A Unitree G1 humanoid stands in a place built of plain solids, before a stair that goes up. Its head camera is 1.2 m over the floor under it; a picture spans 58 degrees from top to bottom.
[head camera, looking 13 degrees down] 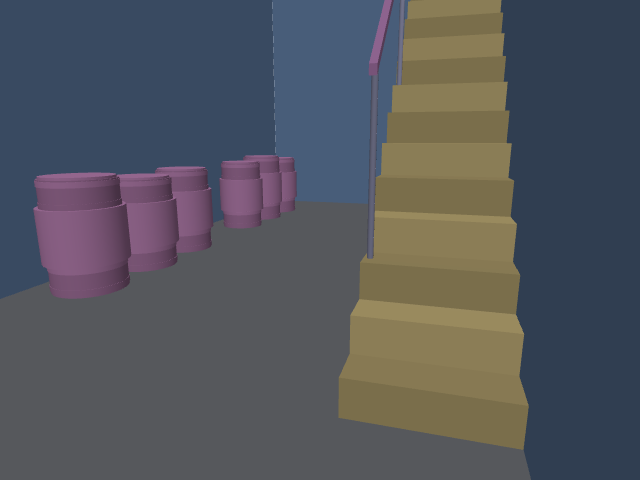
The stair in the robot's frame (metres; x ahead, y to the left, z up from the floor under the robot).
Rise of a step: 0.20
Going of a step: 0.23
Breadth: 0.76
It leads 16 degrees to the right of straight ahead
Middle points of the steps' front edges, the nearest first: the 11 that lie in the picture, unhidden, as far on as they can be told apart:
1.59 -0.45 0.20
1.81 -0.51 0.39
2.03 -0.57 0.59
2.25 -0.63 0.79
2.47 -0.69 0.99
2.69 -0.75 1.18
2.90 -0.81 1.38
3.12 -0.88 1.58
3.34 -0.94 1.77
3.56 -1.00 1.97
3.78 -1.06 2.17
